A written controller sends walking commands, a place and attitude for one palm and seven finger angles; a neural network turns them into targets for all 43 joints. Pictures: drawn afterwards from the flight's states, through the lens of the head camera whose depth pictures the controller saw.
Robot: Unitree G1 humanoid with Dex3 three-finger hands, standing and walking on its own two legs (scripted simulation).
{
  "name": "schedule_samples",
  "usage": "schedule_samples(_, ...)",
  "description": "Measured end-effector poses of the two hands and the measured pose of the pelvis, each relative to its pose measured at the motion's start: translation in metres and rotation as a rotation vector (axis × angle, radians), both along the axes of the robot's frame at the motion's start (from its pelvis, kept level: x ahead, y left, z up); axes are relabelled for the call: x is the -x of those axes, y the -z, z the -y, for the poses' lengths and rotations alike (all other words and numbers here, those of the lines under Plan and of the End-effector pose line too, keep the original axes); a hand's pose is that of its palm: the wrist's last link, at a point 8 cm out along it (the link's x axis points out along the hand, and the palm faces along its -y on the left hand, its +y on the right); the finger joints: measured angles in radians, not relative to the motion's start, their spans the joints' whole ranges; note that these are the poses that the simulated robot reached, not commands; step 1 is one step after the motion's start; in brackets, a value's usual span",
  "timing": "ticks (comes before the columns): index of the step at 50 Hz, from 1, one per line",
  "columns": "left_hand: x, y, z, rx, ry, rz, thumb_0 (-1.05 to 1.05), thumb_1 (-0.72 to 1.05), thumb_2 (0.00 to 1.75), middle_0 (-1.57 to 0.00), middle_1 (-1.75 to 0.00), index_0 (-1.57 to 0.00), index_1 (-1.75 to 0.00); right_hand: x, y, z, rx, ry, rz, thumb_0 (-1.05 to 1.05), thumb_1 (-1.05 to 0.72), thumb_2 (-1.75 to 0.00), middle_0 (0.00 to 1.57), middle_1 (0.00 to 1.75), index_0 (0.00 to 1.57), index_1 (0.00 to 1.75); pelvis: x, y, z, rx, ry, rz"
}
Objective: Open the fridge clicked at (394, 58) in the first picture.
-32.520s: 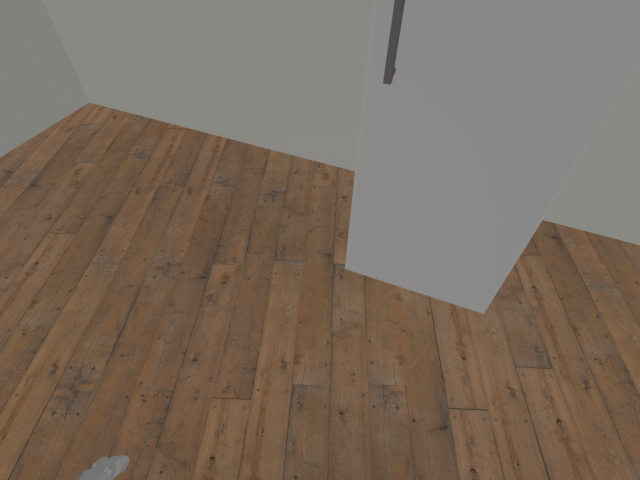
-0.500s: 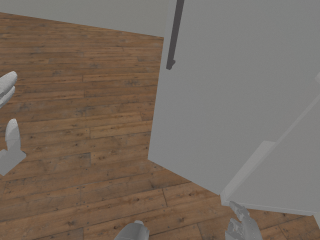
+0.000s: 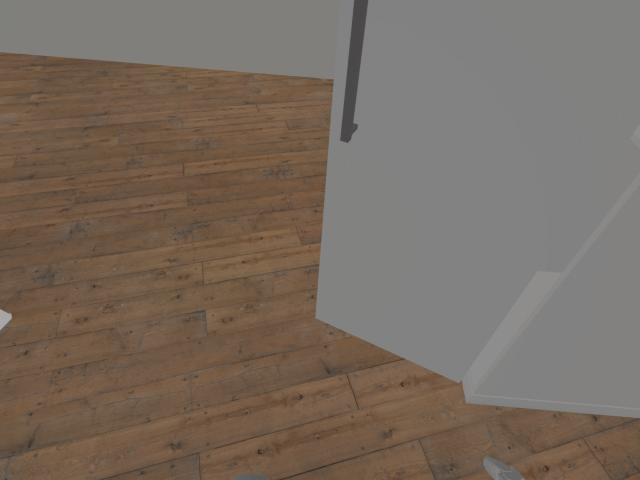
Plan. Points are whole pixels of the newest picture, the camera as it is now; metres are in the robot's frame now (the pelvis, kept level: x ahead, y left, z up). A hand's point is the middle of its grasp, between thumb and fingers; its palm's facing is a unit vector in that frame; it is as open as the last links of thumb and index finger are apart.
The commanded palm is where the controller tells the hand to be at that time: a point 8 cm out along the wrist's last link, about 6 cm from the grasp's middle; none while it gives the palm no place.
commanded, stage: let the arm hang, fingers relaxed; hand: left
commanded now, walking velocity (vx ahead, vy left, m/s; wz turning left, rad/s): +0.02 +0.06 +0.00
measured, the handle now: (362, 25) +0.74 +0.02 +0.28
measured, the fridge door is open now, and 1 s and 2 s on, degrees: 67 67 67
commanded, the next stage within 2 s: look to check the result in 1.14 s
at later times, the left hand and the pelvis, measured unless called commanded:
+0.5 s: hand out of the picture +0.04 +0.22 -0.17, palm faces +0.07 -0.98 -0.20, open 7.0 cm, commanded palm none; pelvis +0.00 +0.03 +0.00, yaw +3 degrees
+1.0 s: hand out of the picture +0.01 +0.25 -0.16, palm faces +0.04 -0.97 -0.24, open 7.4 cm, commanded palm none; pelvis +0.01 +0.05 +0.01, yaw +2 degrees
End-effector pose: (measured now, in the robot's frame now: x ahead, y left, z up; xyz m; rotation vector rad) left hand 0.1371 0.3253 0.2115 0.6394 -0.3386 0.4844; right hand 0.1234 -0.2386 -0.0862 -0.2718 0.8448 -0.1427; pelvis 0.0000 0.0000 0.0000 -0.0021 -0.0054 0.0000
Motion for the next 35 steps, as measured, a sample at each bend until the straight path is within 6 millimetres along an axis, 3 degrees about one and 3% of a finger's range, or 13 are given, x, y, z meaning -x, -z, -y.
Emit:
schedule_samples(2, -0.005, 0.014, -0.011, 0.097, -0.065, 0.013, 0.01, 0.89, 0.89, -0.21, -0.31, -0.21, -0.3, -0.009, -0.003, 0.003, 0.014, 0.008, 0.033, 0.02, -0.9, -0.9, 0.21, 0.3, 0.21, 0.3, -0.006, 0.0, -0.004, -0.01, -0.001, 0.005)
schedule_samples(4, -0.02, 0.052, -0.019, 0.182, -0.086, -0.098, 0.01, 0.89, 0.9, -0.2, -0.31, -0.2, -0.3, -0.02, 0.002, 0.005, 0.005, -0.024, 0.054, 0.02, -0.9, -0.9, 0.21, 0.3, 0.21, 0.3, -0.01, 0.006, -0.012, -0.007, -0.03, 0.002)
schedule_samples(6, -0.037, 0.118, -0.02, 0.298, -0.086, -0.335, 0.0, 0.9, 0.9, -0.19, -0.3, -0.19, -0.3, -0.03, 0.019, 0.006, 0.0, -0.04, 0.054, 0.01, -0.9, -0.9, 0.21, 0.3, 0.2, 0.3, -0.011, 0.019, -0.021, 0.011, -0.049, -0.009)
schedule_samples(8, -0.038, 0.193, -0.005, 0.418, -0.086, -0.627, 0.0, 0.91, 0.9, -0.19, -0.3, -0.19, -0.3, -0.033, 0.033, 0.002, -0.019, -0.031, 0.028, 0.01, -0.9, -0.9, 0.2, 0.3, 0.2, 0.3, -0.009, 0.025, -0.023, -0.017, -0.048, -0.009)
schedule_samples(11, -0.007, 0.283, 0.044, 0.589, -0.056, -1.013, 0.01, 0.91, 0.9, -0.19, -0.3, -0.19, -0.3, -0.026, 0.042, -0.01, -0.051, -0.038, -0.034, 0.01, -0.91, -0.9, 0.2, 0.3, 0.2, 0.29, -0.009, 0.023, -0.021, -0.019, -0.058, 0.005)
schedule_samples(14, 0.046, 0.338, 0.098, 0.745, -0.014, -1.282, 0.01, 0.91, 0.89, -0.19, -0.3, -0.19, -0.3, -0.008, 0.043, -0.023, -0.07, -0.037, -0.138, 0.01, -0.91, -0.9, 0.2, 0.3, 0.2, 0.29, -0.01, 0.017, -0.017, -0.021, -0.059, 0.009)
schedule_samples(16, 0.058, 0.348, 0.099, 0.855, -0.085, -1.242, -0.05, 0.99, 0.89, -0.2, -0.3, -0.2, -0.3, 0.008, 0.043, -0.031, -0.063, -0.044, -0.223, 0.01, -0.91, -0.9, 0.2, 0.3, 0.2, 0.29, -0.008, 0.014, -0.015, -0.01, -0.074, 0.007)
schedule_samples(23, 0.098, 0.353, 0.068, 0.8, -0.168, -1.44, -0.07, 1.0, 0.89, -0.21, -0.31, -0.2, -0.3, 0.055, 0.044, -0.037, -0.053, 0.031, -0.394, 0.0, -0.93, -0.9, 0.21, 0.3, 0.21, 0.3, -0.004, 0.001, -0.025, 0.02, -0.063, 0.002)
schedule_samples(29, 0.129, 0.346, 0.04, 0.766, -0.255, -1.552, -0.02, 0.94, 0.89, -0.2, -0.3, -0.2, -0.3, 0.084, 0.048, -0.043, -0.064, 0.072, -0.472, 0.01, -0.92, -0.9, 0.2, 0.3, 0.2, 0.3, -0.003, -0.005, -0.039, 0.016, -0.049, 0.005)
schedule_samples(35, 0.143, 0.34, 0.023, 0.753, -0.302, -1.588, 0.0, 0.92, 0.89, -0.2, -0.3, -0.2, -0.3, 0.101, 0.052, -0.054, -0.084, 0.078, -0.529, 0.01, -0.91, -0.9, 0.2, 0.3, 0.2, 0.29, -0.002, -0.007, -0.047, 0.008, -0.044, 0.007)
